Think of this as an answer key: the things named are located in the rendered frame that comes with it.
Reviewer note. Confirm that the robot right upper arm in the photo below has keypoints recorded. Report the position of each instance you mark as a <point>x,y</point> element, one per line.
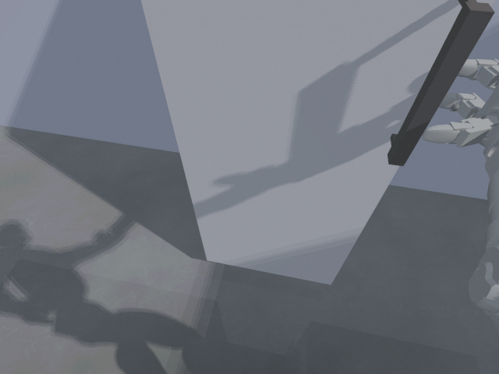
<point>484,286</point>

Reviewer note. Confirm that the fridge door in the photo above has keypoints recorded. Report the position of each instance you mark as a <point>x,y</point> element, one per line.
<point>283,112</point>

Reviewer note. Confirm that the handle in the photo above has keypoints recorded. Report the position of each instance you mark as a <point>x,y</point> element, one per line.
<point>462,38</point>

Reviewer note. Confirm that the robot right hand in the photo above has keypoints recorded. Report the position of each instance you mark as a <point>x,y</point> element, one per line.
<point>473,129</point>

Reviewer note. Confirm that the robot right forearm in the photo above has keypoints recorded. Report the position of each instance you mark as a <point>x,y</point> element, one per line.
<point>491,153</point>

